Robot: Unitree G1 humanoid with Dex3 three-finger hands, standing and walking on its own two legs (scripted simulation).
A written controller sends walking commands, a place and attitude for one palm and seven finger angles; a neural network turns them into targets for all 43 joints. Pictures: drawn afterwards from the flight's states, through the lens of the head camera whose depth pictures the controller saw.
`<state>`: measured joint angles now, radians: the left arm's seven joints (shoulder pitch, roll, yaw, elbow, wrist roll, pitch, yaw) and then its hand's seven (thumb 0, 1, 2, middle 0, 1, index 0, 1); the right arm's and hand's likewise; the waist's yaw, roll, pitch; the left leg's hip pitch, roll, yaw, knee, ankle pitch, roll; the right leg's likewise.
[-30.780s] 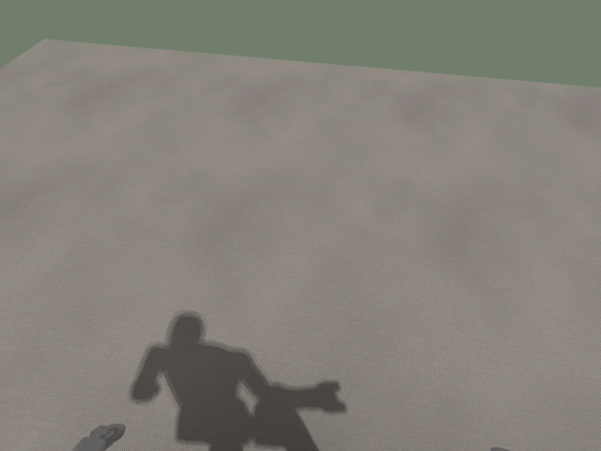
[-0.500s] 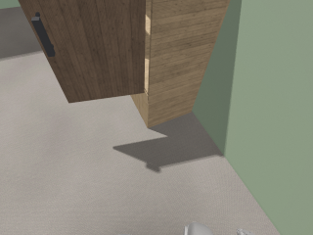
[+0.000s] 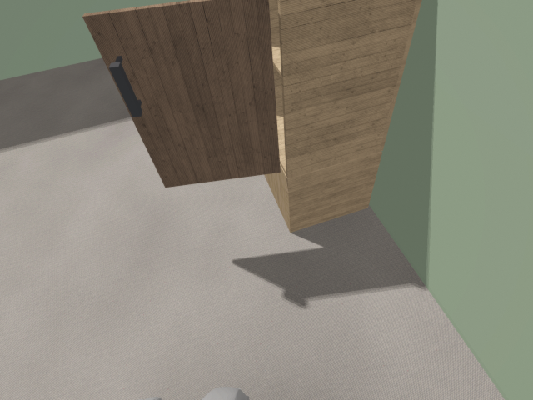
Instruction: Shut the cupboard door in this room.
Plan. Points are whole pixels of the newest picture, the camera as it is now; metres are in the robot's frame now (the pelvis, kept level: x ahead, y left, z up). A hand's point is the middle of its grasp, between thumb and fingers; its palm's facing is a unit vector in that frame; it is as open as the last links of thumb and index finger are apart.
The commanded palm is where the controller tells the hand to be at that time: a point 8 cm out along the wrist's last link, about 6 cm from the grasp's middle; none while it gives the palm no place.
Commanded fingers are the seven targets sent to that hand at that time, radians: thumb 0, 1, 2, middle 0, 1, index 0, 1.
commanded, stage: take the last steps up to it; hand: left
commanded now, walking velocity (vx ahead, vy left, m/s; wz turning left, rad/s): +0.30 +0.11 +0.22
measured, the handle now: (128, 86) +0.84 +0.40 +0.04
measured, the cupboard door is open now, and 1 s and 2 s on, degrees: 78 78 78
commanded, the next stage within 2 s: come to a stop and stand still in 1.18 s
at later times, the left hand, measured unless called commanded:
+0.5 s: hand out of the picture -0.05 +0.27 -0.18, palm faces +0.17 -0.97 -0.18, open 7.4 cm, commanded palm none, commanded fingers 0.00 0.90 0.90 -0.20 -0.30 -0.20 -0.30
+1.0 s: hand (169, 302) +0.33 +0.24 -0.17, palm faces +0.04 -0.98 -0.21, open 7.4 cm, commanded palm none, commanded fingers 0.00 0.90 0.90 -0.20 -0.30 -0.20 -0.30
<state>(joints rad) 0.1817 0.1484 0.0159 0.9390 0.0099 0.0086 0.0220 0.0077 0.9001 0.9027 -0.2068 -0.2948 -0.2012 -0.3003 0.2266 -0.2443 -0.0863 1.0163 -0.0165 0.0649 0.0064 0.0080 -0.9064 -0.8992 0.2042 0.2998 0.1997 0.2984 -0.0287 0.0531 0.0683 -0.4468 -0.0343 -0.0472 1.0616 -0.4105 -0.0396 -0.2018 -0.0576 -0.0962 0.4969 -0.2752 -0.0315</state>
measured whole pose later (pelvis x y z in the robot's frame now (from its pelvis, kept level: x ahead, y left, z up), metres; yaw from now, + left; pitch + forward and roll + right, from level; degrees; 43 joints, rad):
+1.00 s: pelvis +0.23 +0.06 -0.02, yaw +3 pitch -2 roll +1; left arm 0.11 0.16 0.04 0.99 0.00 -0.07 0.00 0.00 0.91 0.90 -0.20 -0.29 -0.20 -0.30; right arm 0.43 -0.12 -0.04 1.18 0.00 -0.03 -0.01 0.01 -0.91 -0.90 0.21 0.30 0.20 0.30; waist -0.03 0.02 0.12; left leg -0.26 0.05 0.04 1.17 -0.44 0.01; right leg -0.38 -0.02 -0.15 0.63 -0.24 -0.10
